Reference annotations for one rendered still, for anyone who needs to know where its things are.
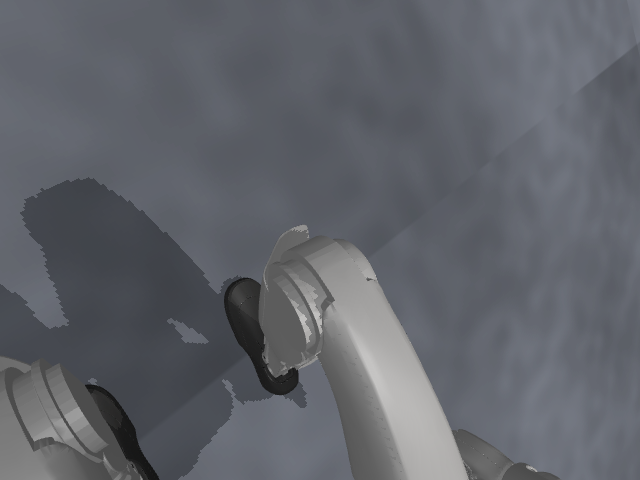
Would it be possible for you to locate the left robot foot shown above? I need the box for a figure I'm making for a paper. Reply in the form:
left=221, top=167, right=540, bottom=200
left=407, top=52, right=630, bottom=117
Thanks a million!
left=85, top=385, right=159, bottom=480

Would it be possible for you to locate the right robot hand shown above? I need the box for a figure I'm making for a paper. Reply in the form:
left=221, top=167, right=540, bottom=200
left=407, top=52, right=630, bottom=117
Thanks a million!
left=452, top=429, right=515, bottom=480

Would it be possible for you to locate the right robot arm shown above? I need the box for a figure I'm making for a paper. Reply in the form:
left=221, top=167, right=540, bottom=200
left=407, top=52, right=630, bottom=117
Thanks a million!
left=502, top=463, right=561, bottom=480

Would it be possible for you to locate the right robot foot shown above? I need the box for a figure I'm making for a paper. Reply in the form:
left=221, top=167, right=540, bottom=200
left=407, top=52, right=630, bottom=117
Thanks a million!
left=224, top=278, right=299, bottom=395

